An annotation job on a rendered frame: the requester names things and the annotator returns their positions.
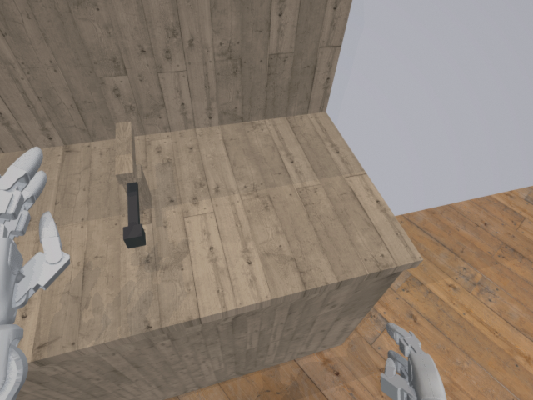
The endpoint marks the tap lever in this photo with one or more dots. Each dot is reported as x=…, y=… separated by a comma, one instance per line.
x=133, y=235

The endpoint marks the robot left forearm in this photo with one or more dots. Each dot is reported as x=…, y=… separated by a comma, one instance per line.
x=13, y=362

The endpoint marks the counter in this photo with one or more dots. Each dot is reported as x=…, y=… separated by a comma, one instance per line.
x=266, y=241

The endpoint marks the robot left hand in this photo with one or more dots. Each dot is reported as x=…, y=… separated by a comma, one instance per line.
x=20, y=186

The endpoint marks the robot right hand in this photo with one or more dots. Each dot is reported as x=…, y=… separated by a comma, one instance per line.
x=419, y=378

